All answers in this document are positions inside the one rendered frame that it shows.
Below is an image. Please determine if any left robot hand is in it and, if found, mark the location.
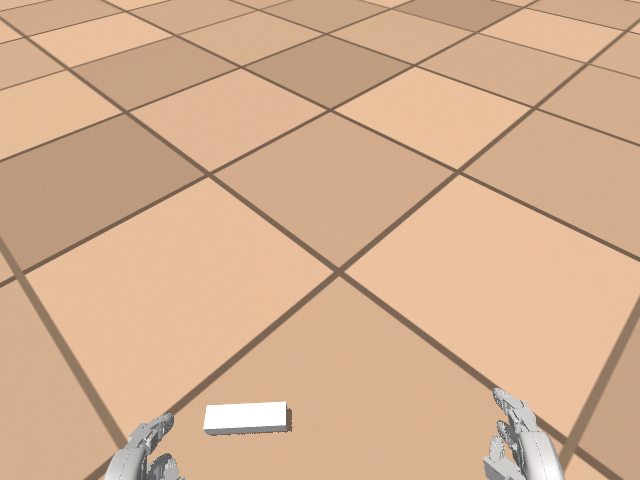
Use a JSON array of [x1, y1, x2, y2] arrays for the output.
[[103, 413, 185, 480]]

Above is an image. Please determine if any carton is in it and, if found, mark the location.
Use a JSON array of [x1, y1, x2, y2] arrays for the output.
[[203, 402, 287, 435]]

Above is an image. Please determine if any right robot hand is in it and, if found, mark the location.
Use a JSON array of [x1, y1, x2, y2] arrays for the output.
[[483, 387, 565, 480]]

